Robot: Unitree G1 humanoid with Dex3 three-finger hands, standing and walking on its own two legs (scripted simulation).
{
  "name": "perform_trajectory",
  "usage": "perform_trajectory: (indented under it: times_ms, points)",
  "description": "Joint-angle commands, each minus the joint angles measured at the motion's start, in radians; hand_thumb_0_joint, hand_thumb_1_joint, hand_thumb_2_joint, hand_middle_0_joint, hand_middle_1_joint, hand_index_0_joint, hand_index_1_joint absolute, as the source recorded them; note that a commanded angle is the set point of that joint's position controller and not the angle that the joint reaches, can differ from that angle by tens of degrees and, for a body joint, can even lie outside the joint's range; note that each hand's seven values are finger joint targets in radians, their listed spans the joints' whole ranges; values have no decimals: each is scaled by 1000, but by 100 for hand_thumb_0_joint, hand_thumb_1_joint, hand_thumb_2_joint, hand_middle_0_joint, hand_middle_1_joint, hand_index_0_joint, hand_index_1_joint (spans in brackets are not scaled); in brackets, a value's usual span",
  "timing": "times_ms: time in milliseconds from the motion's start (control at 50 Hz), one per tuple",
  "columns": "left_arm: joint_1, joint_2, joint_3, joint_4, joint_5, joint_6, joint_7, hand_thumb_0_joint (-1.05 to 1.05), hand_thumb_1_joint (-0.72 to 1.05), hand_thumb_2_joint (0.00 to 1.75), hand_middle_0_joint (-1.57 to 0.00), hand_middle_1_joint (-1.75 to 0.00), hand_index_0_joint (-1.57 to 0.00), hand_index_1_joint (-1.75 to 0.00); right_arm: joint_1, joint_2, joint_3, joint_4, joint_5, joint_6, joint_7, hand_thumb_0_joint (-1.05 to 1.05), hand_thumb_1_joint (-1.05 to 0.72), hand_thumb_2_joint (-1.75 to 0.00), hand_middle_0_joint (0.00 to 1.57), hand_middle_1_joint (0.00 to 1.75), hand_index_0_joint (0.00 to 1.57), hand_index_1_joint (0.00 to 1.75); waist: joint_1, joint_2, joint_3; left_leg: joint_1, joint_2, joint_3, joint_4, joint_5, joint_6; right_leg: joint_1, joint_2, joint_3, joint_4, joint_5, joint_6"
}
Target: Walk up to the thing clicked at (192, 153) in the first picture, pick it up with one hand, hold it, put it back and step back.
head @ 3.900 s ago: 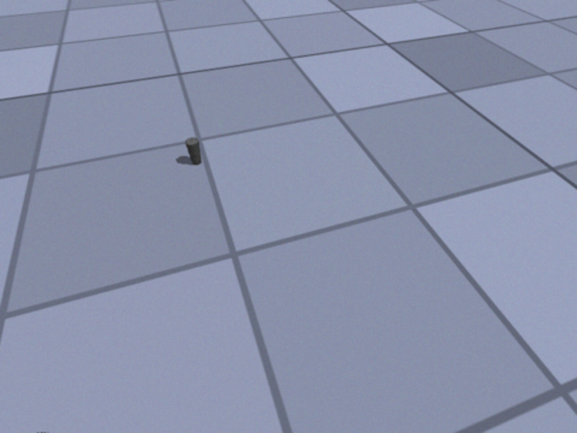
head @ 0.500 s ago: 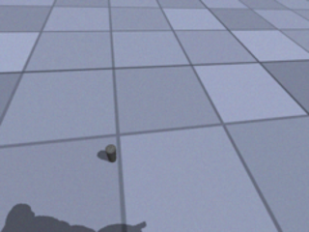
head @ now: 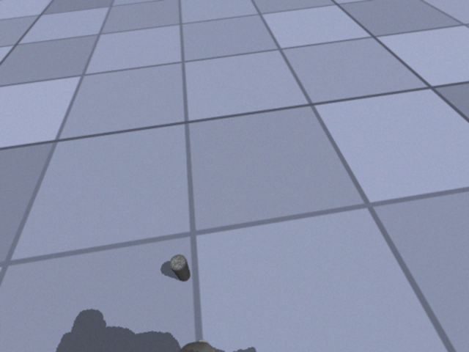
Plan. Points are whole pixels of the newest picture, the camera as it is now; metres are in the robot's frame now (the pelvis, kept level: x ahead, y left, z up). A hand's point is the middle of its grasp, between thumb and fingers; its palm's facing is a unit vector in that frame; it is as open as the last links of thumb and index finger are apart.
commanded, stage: walk up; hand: left
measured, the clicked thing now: (181, 269) +0.56 +0.32 -0.70
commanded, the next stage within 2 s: stand in 1.64 s
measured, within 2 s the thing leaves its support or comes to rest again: neither
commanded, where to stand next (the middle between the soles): +0.21 +0.04 m, yaw +1 degrees
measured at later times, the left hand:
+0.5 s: hand (104, 345) +0.17 +0.30 -0.16, palm faces -0.05 -0.92 -0.38, open 7.4 cm
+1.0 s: hand (128, 301) +0.25 +0.26 -0.14, palm faces -0.04 -0.95 -0.32, open 7.4 cm
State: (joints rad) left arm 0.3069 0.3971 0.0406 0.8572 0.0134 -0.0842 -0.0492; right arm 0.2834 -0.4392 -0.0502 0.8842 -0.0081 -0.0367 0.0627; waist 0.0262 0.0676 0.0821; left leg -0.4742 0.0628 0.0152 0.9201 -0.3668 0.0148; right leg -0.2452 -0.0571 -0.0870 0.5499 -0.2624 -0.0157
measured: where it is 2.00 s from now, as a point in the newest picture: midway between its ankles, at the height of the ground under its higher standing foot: outside the picture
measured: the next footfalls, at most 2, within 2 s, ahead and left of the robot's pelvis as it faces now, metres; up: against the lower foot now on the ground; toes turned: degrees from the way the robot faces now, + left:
left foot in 0.16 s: +0.19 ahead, +0.14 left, +0.00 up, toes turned +3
right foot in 0.52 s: +0.20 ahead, -0.11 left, +0.00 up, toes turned -2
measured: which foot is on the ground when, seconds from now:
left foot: up 0.00-0.14, down 0.16-1.00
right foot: down 0.00-0.20, up 0.22-0.50, down 0.52-1.00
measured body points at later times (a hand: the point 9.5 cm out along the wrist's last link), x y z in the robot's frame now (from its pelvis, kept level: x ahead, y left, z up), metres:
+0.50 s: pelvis +0.11 +0.02 -0.01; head +0.15 +0.03 +0.43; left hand +0.18 +0.35 -0.14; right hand +0.20 -0.29 -0.12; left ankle +0.16 +0.14 -0.73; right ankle +0.17 -0.11 -0.73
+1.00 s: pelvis +0.13 +0.02 +0.01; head +0.14 +0.02 +0.46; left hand +0.25 +0.31 -0.12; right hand +0.19 -0.29 -0.12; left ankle +0.16 +0.14 -0.73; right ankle +0.17 -0.11 -0.73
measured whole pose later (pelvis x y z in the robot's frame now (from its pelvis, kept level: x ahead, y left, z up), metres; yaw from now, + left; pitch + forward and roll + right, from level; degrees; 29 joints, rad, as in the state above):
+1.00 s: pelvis +0.13 +0.02 +0.01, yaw -1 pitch -3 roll +0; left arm 0.02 0.35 0.00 1.12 0.00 -0.01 -0.02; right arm 0.10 -0.36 0.01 1.17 0.00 -0.01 0.02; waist -0.01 -0.01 0.06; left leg -0.17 0.03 0.07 0.39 -0.17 -0.01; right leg -0.20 -0.04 -0.03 0.40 -0.16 0.02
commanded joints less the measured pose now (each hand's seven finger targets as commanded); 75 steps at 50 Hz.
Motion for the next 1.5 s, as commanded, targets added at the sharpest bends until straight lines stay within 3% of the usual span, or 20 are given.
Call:
perform_trajectory:
  times_ms: [0,60,100,140,160,180,200,240,280,340,400,460,480,500,520,540,600,660,920,1480]
  points:
    - [38,304,90,-79,-2,-24,22,0,90,90,-20,-30,-20,-30,-18,-152,-56,-90,-8,-27,2,0,-90,-90,20,30,20,30,19,-253,-36,-34,33,5,-170,100,-13,58,-221,212,-249,34,-217]
    - [17,307,85,-92,-6,-19,19,0,90,90,-20,-30,-20,-30,-39,-149,-63,-91,-8,-36,5,0,-90,-90,20,30,20,30,7,-224,-39,69,10,40,-261,133,-7,7,-214,175,-220,5,-197]
    - [-16,304,76,-99,-9,-10,19,0,90,90,-20,-30,-20,-30,4,-154,-72,-67,-8,-41,3,0,-90,-90,20,30,20,30,-37,-174,-38,230,-22,76,-334,190,0,-103,-199,140,-152,-60,-169]
    - [2,236,47,-102,-4,-2,23,0,90,90,-20,-30,-20,-30,122,-196,-88,-28,-11,-51,-17,0,-90,-90,20,30,20,30,-103,-25,-109,451,-43,44,-417,92,28,-187,-131,63,129,61,-115]
    - [36,147,14,-108,-17,2,28,0,90,90,-20,-30,-20,-30,149,-278,-105,-33,-20,-53,-35,0,-90,-90,20,30,20,30,-100,228,-135,517,198,-320,-551,75,103,-327,-20,-24,425,-3,-29]
    - [66,201,32,-85,-17,16,45,0,90,90,-20,-30,-20,-30,140,-336,-113,-63,-1,-51,-39,0,-90,-90,20,30,20,30,-92,199,-118,480,366,-602,-649,69,224,-405,58,33,517,-298,-21]
    - [35,260,42,-60,-9,26,56,0,90,90,-20,-30,-20,-30,120,-309,-108,-57,14,-45,-41,0,-90,-90,20,30,20,30,-80,65,-71,376,363,-556,-616,159,256,-368,17,124,595,-308,-25]
    - [62,235,40,-34,-21,34,57,0,90,90,-20,-30,-20,-30,48,-242,-80,-79,12,-46,-54,0,-90,-90,20,30,20,30,-41,27,-70,374,270,-323,-566,395,211,-346,-10,168,580,-221,-29]
    - [106,225,38,5,-23,39,54,0,90,90,-20,-30,-20,-30,-9,-224,-67,-81,11,-46,-60,0,-90,-90,20,30,20,30,-5,98,-76,281,217,-172,-545,463,180,-254,-28,131,496,-151,-19]
    - [73,189,38,30,-16,52,51,0,90,90,-20,-30,-20,-30,-67,-200,-50,-92,-3,-36,-66,0,-90,-90,20,30,20,30,-7,96,-63,173,196,-97,-527,470,186,-151,-22,90,341,-105,5]
    - [40,176,39,43,-17,56,56,0,90,90,-20,-30,-20,-30,-95,-203,-43,-86,0,-25,-67,0,-90,-90,20,30,20,30,-11,113,-96,146,212,-94,-461,490,190,-68,0,52,241,-58,3]
    - [29,185,43,65,-10,46,61,0,90,90,-20,-30,-20,-30,-134,-187,-29,-76,17,-5,-66,0,-90,-90,20,30,20,30,14,54,-158,143,165,-68,-332,369,134,55,27,49,16,71,-15]
    - [-2,211,48,61,-2,38,64,0,90,90,-20,-30,-20,-30,-126,-147,-16,-69,23,0,-66,0,-90,-90,20,30,20,30,15,-12,-159,108,137,-53,-289,289,80,91,-17,121,-42,148,-38]
    - [-45,263,56,51,9,25,69,0,90,90,-20,-30,-20,-30,-93,-101,-1,-61,29,4,-66,0,-90,-90,20,30,20,30,-17,-162,-153,58,71,-10,-186,195,30,87,-170,341,-119,200,-80]
    - [-123,307,52,45,-7,28,65,0,90,90,-20,-30,-20,-30,-103,-103,-4,-40,30,16,-74,0,-90,-90,20,30,20,30,-32,-232,-113,138,-22,17,-170,-88,8,-93,-288,457,-176,193,-188]
    - [-186,291,43,39,-5,30,62,0,90,90,-20,-30,-20,-30,-100,-135,-15,-1,26,23,-76,0,-90,-90,20,30,20,30,-47,-217,-74,231,-13,5,-156,-133,10,-181,-273,434,-156,161,-206]
    - [-214,230,19,69,-9,37,63,0,90,90,-20,-30,-20,-30,-105,-144,-13,58,28,13,-67,0,-90,-90,20,30,20,30,-58,-208,-114,285,26,-30,-363,131,25,-115,-149,255,-95,166,-77]
    - [-221,199,9,100,-13,44,56,0,90,90,-20,-30,-20,-30,-172,-159,-3,86,19,6,-58,0,-90,-90,20,30,20,30,-27,-165,-129,257,64,-82,-434,101,40,-54,-89,205,-128,4,-29]
    - [-309,166,-1,219,-21,56,46,0,90,90,-20,-30,-20,-30,-253,-138,24,223,5,-5,-60,0,-90,-90,20,30,20,30,-11,-60,-104,276,84,-86,-647,155,9,98,-76,169,-236,92,-10]
    - [-286,156,3,273,-10,54,51,0,90,90,-20,-30,-20,-30,-280,-122,9,234,6,10,-62,0,-90,-90,20,30,20,30,-24,-75,-111,385,82,-63,-655,269,0,92,-85,149,-295,178,16]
